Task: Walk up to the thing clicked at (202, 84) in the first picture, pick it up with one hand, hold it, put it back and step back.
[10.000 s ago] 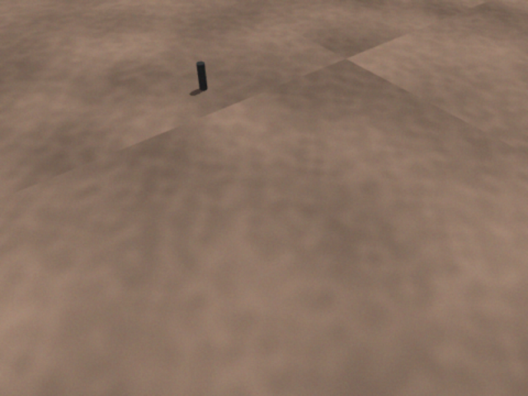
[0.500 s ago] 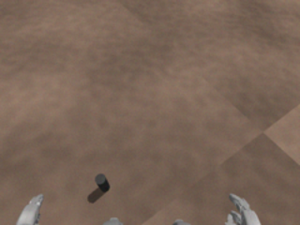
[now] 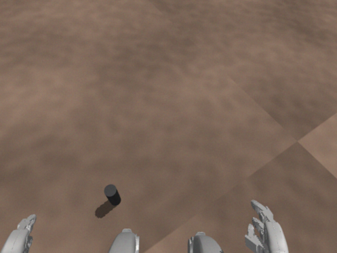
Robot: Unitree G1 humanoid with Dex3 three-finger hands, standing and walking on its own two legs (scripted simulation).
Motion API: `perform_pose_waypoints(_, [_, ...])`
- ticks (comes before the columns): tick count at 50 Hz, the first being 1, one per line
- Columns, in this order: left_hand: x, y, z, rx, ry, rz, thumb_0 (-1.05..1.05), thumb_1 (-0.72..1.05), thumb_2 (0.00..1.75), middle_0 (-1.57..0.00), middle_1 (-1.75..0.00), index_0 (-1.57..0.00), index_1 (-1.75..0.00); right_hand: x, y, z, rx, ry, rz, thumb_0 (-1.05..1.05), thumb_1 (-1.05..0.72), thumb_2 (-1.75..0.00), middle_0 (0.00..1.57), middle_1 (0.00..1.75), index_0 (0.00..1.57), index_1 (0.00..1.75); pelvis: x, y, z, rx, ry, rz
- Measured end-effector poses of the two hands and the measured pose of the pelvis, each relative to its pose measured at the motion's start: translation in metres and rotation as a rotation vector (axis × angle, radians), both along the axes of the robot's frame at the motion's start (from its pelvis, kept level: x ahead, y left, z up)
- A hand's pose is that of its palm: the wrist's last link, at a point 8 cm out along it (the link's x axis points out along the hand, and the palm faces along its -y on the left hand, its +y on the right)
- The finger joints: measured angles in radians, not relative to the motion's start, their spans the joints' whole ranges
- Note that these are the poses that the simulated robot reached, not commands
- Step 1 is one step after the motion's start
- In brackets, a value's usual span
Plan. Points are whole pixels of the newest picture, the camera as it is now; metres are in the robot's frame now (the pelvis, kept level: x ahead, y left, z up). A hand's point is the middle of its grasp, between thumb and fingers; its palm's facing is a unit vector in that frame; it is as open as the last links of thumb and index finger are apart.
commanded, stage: go down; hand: left
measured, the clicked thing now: (113, 195) +0.39 +0.22 -0.59
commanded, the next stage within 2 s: approach in 1.84 s
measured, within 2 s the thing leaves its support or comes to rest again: neither
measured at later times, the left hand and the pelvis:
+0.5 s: hand (41, 212) +0.25 +0.35 -0.21, palm faces +0.15 -0.97 -0.18, open 17.4 cm; pelvis -0.05 +0.00 -0.14, yaw -2 degrees
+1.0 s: hand (42, 200) +0.29 +0.38 -0.25, palm faces +0.13 -0.98 -0.11, open 17.6 cm; pelvis -0.08 +0.00 -0.23, yaw -4 degrees
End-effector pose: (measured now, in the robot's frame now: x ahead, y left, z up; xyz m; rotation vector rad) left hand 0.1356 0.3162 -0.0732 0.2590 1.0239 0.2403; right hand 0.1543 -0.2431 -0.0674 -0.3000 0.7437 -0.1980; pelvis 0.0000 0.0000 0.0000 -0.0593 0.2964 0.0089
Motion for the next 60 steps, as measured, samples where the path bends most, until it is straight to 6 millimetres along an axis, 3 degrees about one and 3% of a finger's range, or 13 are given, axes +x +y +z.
perform_pose_waypoints(7, [0.015, 0.021, -0.03, -0.022, -0.097, 0.02, -0.01, -0.55, 0.04, -0.09, -0.06, -0.09, -0.07, -0.01, -0.008, -0.026, -0.029, 0.016, 0.032, 0.01, -0.87, -0.89, 0.21, 0.3, 0.2, 0.3, -0.014, -0.002, -0.025, 0.001, 0.058, -0.006])
perform_pose_waypoints(18, [0.074, 0.064, -0.087, -0.069, -0.408, -0.05, -0.01, -0.53, 0.02, -0.07, -0.03, -0.07, -0.03, -0.031, -0.026, -0.114, -0.082, 0.129, 0.064, 0.01, -0.9, -0.89, 0.2, 0.3, 0.2, 0.3, -0.038, -0.002, -0.104, -0.004, 0.197, -0.024])
perform_pose_waypoints(31, [0.094, 0.096, -0.131, -0.097, -0.576, -0.064, -0.01, -0.53, 0.05, -0.03, -0.04, -0.04, -0.04, -0.059, -0.027, -0.2, -0.089, 0.266, 0.103, 0.01, -0.89, -0.89, 0.21, 0.3, 0.2, 0.3, -0.058, -0.005, -0.171, -0.017, 0.273, -0.035])
perform_pose_waypoints(41, [0.119, 0.106, -0.153, -0.128, -0.66, -0.1, -0.01, -0.56, 0.07, -0.03, -0.07, -0.04, -0.06, -0.071, -0.032, -0.232, -0.122, 0.29, 0.117, 0.01, -0.88, -0.89, 0.21, 0.3, 0.2, 0.3, -0.069, -0.004, -0.207, -0.035, 0.284, -0.045])
perform_pose_waypoints(60, [0.136, 0.12, -0.179, -0.138, -0.758, -0.114, -0.02, -0.6, 0.08, -0.04, -0.08, -0.04, -0.08, -0.096, -0.038, -0.275, -0.151, 0.342, 0.125, 0.01, -0.89, -0.9, 0.21, 0.3, 0.2, 0.3, -0.082, -0.003, -0.254, -0.045, 0.274, -0.058])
